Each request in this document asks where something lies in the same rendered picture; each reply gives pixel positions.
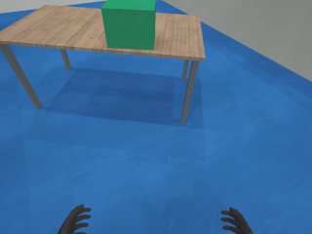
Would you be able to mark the robot left hand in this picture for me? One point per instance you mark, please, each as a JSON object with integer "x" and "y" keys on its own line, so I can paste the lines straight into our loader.
{"x": 69, "y": 225}

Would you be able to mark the table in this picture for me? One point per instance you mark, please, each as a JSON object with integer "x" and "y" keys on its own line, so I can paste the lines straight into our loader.
{"x": 177, "y": 36}

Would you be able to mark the robot right hand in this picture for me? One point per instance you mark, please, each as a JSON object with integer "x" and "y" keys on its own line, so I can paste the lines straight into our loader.
{"x": 242, "y": 227}

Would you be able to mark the carton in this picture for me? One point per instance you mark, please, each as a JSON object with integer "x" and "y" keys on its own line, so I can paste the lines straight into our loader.
{"x": 129, "y": 24}

